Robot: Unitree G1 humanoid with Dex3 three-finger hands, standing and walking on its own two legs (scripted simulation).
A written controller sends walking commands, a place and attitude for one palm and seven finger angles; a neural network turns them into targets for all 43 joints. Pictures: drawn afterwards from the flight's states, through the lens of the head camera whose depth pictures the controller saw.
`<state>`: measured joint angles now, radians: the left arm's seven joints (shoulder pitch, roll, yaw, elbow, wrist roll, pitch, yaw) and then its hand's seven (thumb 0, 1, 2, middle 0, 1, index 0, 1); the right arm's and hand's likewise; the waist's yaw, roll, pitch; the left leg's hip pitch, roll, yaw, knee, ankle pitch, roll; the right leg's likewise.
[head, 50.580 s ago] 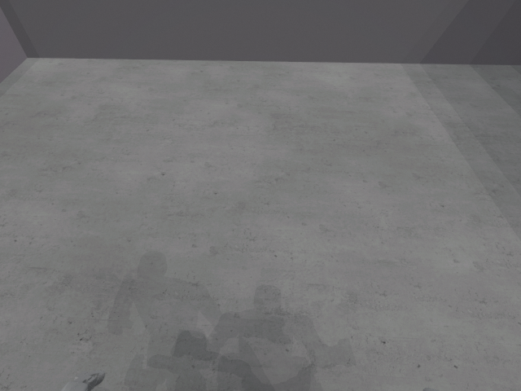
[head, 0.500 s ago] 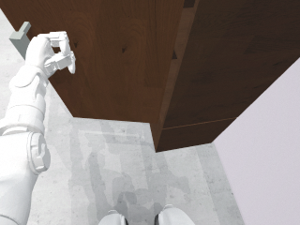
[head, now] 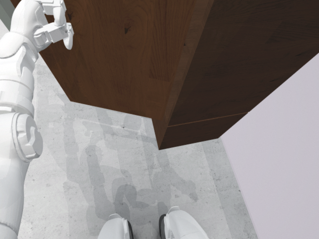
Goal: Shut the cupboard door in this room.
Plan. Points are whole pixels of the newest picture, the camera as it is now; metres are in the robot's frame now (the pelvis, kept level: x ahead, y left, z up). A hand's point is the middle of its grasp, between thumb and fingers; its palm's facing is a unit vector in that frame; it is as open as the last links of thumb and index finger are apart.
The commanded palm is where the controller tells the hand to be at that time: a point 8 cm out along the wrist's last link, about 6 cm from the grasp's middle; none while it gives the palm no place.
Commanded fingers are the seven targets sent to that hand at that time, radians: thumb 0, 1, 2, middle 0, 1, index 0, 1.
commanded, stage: push the door shut along its arc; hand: left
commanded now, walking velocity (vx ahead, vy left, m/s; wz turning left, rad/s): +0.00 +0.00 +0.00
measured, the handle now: (20, 17) +0.61 +0.22 +0.12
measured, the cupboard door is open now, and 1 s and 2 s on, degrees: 67 56 56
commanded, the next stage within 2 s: pull the fist back off the door in 0.26 s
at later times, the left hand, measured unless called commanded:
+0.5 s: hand (74, 13) +0.61 +0.11 +0.13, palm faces -0.01 -0.99 +0.13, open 3.2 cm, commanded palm +0.58 +0.13 +0.12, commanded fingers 0.00 0.90 0.90 -1.30 -1.50 -1.30 -1.50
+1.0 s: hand (81, 42) +0.53 +0.10 +0.12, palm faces +0.09 -1.00 -0.02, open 3.1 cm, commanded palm +0.49 +0.14 +0.12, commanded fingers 0.00 0.90 0.90 -1.30 -1.50 -1.30 -1.50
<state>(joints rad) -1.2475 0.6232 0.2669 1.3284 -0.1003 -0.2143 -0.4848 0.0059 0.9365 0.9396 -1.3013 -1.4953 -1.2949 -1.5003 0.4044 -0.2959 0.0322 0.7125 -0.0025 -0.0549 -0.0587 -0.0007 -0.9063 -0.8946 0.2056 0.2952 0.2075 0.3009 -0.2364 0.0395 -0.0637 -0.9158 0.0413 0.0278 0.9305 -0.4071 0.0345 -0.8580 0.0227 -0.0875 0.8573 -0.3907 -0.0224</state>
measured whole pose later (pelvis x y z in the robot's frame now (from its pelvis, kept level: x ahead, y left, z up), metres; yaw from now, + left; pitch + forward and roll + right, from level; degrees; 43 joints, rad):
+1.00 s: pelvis +0.01 -0.02 +0.02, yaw +0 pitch +17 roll -1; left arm -0.98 0.33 0.32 1.22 -0.04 -0.33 0.04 0.02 0.90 0.90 -1.30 -1.50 -1.29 -1.50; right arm 0.45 -0.27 -0.01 0.68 -0.03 -0.02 0.05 0.00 -0.91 -0.89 0.20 0.29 0.20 0.30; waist -0.16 0.05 -0.10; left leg -0.72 0.05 0.05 0.80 -0.38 0.01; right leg -0.69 0.04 -0.06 0.76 -0.38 -0.04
